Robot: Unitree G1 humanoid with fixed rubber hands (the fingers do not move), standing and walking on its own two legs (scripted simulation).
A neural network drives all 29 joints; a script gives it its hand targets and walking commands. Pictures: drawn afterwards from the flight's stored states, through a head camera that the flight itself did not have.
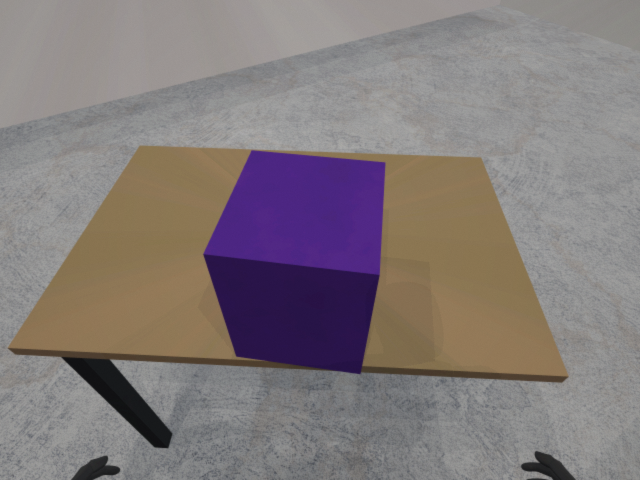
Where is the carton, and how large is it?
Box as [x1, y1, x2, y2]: [203, 150, 384, 373]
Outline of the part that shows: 252,150 203,253 236,356 360,373 379,275 384,162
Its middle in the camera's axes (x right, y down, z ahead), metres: -0.02 +0.03 +0.59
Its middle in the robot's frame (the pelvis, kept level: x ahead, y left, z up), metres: +0.43 +0.03 +0.02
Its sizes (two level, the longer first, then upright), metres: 0.210 0.200 0.250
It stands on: a table, 0.66 m high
